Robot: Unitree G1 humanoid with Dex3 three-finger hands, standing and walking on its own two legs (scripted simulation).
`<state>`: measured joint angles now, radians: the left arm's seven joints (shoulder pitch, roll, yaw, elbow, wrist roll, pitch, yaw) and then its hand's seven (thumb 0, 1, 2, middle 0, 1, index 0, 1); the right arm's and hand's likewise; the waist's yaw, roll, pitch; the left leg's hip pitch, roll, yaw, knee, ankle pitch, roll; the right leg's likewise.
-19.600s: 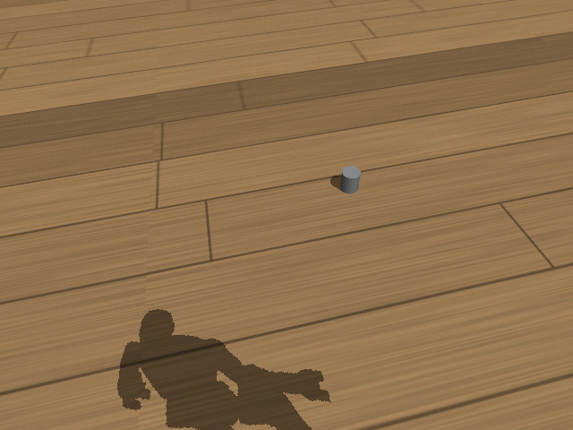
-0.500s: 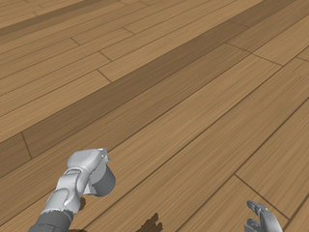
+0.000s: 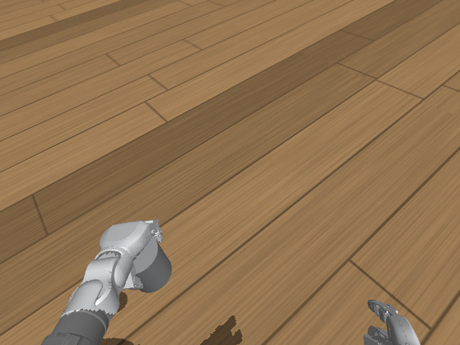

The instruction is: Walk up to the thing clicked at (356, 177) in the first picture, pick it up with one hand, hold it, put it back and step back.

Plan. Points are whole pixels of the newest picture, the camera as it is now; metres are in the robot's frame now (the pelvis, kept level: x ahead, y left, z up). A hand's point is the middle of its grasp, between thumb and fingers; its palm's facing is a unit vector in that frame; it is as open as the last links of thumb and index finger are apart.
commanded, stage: hold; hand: left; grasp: from above
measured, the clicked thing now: (145, 255) +0.32 +0.22 -0.08
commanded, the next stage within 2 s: crouch in 0.04 s
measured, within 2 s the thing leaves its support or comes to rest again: neither
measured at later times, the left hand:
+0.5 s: hand (142, 276) +0.28 +0.23 -0.10, palm faces -0.47 -0.03 -0.88, open 11.3 cm
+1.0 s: hand (170, 289) +0.34 +0.24 -0.34, palm faces -0.44 +0.01 -0.90, open 11.2 cm
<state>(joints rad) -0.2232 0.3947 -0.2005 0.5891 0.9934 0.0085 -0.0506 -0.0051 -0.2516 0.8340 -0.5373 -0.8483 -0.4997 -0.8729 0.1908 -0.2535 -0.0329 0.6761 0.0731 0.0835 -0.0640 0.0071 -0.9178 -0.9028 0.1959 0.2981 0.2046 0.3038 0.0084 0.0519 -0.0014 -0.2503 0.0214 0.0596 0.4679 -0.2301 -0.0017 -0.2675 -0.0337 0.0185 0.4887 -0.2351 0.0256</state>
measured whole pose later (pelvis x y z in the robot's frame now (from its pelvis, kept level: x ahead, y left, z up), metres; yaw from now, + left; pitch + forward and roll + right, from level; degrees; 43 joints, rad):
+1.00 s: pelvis -0.06 +0.01 -0.21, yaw +0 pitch +32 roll -2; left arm -0.64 0.41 -0.04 1.19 1.17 -0.05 0.39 0.00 -0.21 0.79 -0.51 -0.85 -0.48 -0.87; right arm 0.23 -0.24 -0.08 0.76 -0.05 -0.01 -0.01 0.00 -0.90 -0.89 0.20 0.30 0.21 0.30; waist -0.13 0.05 -0.20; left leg -1.59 0.04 -0.01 1.63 -0.60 0.01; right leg -1.56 -0.03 0.00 1.60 -0.59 0.04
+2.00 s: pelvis -0.08 +0.00 -0.40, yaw -2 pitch +35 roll -5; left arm -0.85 0.58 0.06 1.38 1.24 -0.15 0.43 0.00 -0.22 0.79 -0.51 -0.85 -0.49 -0.86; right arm 0.16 -0.26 -0.02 0.78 -0.13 -0.08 0.11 0.00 -0.92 -0.90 0.20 0.30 0.21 0.30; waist -0.18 0.01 -0.11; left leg -2.21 0.03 -0.08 2.26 -0.67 0.00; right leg -2.15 -0.01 -0.03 2.21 -0.66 0.03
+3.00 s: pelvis -0.08 +0.00 -0.47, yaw -5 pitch +32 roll -8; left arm -0.92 0.70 0.16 1.58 1.29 -0.21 0.56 0.00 -0.21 0.80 -0.50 -0.86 -0.48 -0.87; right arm 0.12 -0.28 0.06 0.79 -0.21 -0.14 0.19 0.00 -0.91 -0.89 0.20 0.30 0.21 0.30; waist -0.26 -0.03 0.01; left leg -2.35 0.02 -0.15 2.49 -0.70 -0.01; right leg -2.28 0.01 -0.07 2.40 -0.68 0.04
